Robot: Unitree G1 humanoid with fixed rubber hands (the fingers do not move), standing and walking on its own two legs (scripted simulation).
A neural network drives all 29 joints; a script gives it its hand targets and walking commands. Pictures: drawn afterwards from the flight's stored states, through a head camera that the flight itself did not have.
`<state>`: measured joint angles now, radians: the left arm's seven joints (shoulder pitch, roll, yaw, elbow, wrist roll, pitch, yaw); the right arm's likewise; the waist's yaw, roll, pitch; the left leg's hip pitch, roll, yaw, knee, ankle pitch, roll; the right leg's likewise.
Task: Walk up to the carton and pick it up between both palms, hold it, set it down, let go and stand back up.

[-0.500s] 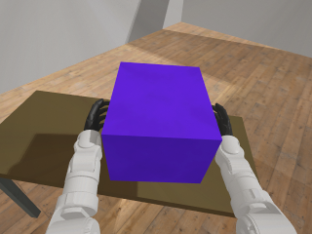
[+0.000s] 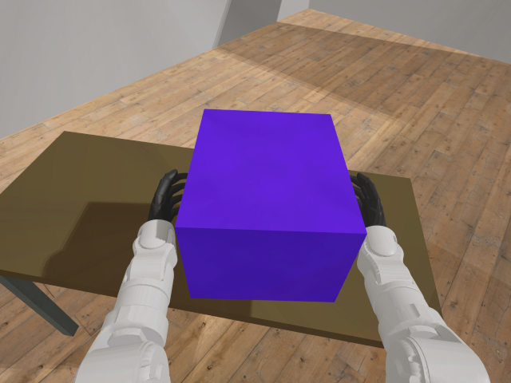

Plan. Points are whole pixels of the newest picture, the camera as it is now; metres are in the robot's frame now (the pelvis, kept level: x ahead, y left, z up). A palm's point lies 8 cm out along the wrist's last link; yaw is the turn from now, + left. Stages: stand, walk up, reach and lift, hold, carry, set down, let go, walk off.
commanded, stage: set down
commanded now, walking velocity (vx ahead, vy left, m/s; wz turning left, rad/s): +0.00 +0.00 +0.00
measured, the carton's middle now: (265, 199) +0.45 +0.04 +0.04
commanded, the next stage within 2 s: none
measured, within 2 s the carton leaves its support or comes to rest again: rests again in 1.48 s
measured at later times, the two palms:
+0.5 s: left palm (169, 225) +0.39 +0.20 +0.01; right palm (357, 223) +0.42 -0.14 +0.02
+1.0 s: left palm (174, 243) +0.39 +0.20 -0.04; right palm (350, 239) +0.42 -0.14 -0.04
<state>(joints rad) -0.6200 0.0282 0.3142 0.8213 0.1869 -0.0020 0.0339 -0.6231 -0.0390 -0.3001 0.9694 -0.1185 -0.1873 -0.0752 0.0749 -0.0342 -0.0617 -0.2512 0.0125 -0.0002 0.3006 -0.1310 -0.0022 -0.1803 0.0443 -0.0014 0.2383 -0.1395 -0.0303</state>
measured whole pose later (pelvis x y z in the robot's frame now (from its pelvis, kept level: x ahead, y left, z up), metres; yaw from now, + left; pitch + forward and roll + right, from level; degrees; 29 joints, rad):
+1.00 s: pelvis +0.00 +0.00 -0.02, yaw +0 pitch +26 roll -2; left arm -0.78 0.11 0.22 1.35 -0.03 -0.49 0.09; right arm -0.76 -0.09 -0.31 1.24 -0.18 -0.45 -0.10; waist 0.08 0.02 -0.21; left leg -0.76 0.04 0.02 0.46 -0.16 0.00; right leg -0.68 0.05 -0.05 0.40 -0.18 -0.04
